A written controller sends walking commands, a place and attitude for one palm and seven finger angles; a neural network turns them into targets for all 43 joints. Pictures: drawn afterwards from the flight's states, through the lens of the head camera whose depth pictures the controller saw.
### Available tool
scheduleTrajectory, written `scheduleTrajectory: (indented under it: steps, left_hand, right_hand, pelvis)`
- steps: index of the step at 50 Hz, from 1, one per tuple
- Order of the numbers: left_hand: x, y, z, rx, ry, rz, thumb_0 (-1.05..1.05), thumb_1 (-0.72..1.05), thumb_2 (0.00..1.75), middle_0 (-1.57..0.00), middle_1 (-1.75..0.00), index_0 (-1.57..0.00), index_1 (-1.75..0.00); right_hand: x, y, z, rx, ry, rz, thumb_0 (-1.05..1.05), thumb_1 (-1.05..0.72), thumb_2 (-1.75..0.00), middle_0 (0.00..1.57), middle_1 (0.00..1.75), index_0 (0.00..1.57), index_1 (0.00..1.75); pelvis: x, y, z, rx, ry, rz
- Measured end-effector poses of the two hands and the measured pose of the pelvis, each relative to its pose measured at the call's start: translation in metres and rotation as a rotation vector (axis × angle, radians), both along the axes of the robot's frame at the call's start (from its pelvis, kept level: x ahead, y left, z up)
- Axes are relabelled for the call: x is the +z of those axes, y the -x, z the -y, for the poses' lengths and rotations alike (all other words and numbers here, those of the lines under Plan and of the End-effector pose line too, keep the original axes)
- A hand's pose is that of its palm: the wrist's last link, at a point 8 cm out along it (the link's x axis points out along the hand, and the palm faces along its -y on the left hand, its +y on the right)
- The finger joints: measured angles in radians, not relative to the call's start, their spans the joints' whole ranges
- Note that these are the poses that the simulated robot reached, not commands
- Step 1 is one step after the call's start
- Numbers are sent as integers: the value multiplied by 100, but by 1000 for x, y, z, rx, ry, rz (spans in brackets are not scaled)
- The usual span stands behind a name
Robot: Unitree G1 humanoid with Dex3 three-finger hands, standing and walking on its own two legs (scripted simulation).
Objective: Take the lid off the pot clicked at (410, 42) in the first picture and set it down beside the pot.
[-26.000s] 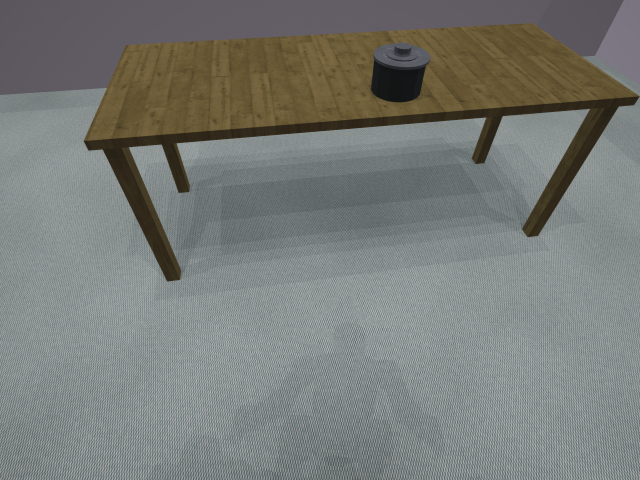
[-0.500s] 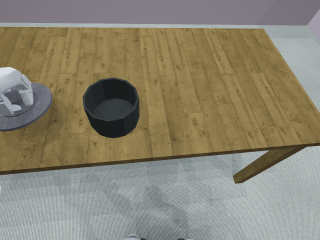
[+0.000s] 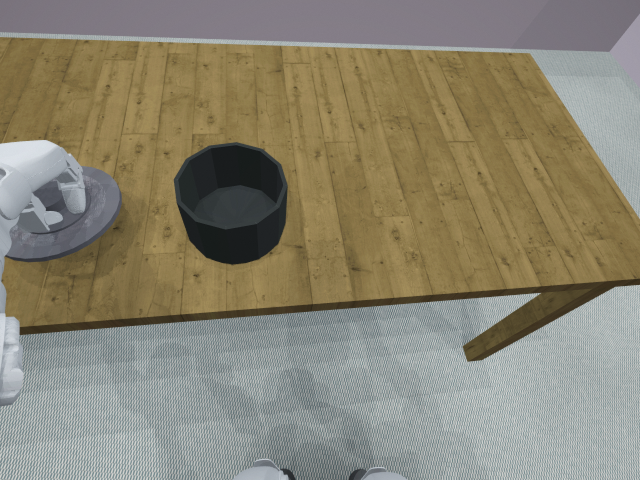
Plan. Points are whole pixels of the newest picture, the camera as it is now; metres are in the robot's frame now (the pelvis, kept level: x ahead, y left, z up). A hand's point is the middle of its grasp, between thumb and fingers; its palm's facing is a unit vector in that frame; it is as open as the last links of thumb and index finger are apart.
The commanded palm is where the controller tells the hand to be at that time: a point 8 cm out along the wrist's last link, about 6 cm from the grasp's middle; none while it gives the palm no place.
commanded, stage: lower the lid onto the table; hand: left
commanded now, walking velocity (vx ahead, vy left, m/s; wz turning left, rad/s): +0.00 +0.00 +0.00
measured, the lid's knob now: (47, 198) +0.47 +0.35 +0.01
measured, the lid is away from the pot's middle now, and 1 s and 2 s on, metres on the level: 0.24 0.25 0.25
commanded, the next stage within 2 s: open the fingers wide in 0.62 s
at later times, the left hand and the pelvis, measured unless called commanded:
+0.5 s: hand (55, 221) +0.44 +0.34 +0.00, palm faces -0.46 -0.12 -0.88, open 5.2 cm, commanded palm +0.49 +0.32 +0.06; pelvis -0.01 +0.00 -0.01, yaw -1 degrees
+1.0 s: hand (49, 242) +0.42 +0.35 -0.02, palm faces -0.45 -0.12 -0.88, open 5.2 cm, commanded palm +0.46 +0.32 +0.04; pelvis -0.01 +0.00 -0.02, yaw -1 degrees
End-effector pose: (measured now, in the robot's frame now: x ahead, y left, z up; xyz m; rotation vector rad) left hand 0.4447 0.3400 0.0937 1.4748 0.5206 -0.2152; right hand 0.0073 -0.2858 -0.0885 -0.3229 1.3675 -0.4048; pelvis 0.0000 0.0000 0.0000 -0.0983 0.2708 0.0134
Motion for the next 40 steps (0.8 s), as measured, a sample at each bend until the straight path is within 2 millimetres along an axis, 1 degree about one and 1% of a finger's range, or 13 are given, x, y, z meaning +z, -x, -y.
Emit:
scheduleTrajectory:
  steps: [12, 21, 32, 36, 40]
  left_hand:
    - [-15, 1, 2, 9, 5, -12, -4, 32, 88, -46, -86, -92, -112]
    - [-31, -1, 2, -3, 0, -27, -4, 32, 88, -46, -86, -92, -112]
    - [-45, -5, -3, 12, 8, -33, -4, 32, 88, -46, -86, -92, -112]
    - [-47, -4, -4, 6, 12, -23, -4, 31, 88, -46, -87, -93, -113]
    - [-49, 3, -5, 8, 19, 5, -4, 32, 87, -45, -87, -93, -112]
  right_hand:
    - [-8, 15, -5, -17, -17, -35, 1, -90, -90, 20, 30, 21, 30]
    - [-8, 22, -2, -22, 6, -52, 1, -90, -90, 20, 30, 21, 30]
    - [-9, 25, 2, -26, 26, -74, 1, -90, -90, 20, 30, 21, 30]
    - [-12, 25, 1, -25, 25, -83, 1, -90, -90, 20, 30, 21, 30]
    - [-16, 23, -3, -36, -5, -81, 1, -90, -90, 20, 30, 21, 30]
  pelvis:
    - [-5, 4, -1, -4, 5, -17]
    - [-11, 6, 2, -5, 13, -40]
    - [-18, 7, 3, -7, 25, -66]
    - [-20, 8, 3, -6, 29, -73]
    - [-21, 8, 2, -11, 28, -71]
